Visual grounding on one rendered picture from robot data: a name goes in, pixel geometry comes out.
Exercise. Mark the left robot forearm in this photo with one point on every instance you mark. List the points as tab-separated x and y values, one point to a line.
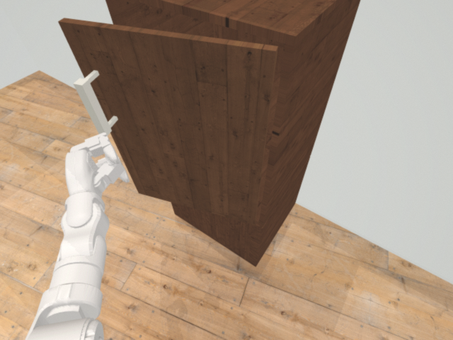
75	288

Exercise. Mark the left robot hand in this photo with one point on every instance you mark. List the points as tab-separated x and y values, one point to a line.
84	175

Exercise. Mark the cupboard door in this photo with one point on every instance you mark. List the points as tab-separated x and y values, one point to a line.
192	111

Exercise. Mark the left robot upper arm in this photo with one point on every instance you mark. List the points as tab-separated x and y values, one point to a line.
78	329

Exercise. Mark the handle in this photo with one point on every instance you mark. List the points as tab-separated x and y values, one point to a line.
92	105

